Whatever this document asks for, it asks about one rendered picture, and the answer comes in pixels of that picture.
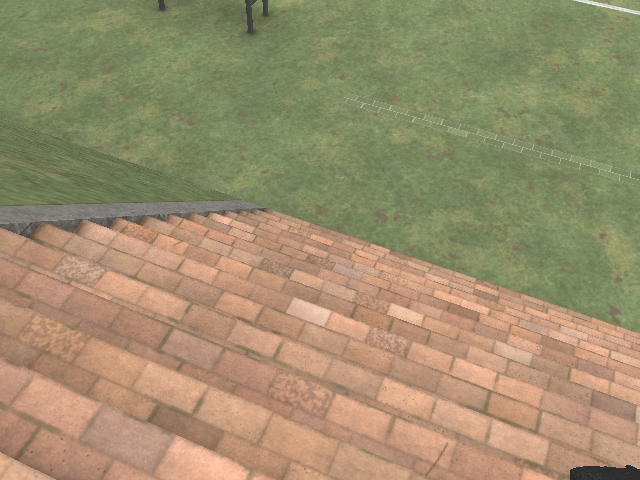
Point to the stairs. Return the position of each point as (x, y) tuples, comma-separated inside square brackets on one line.
[(259, 346)]

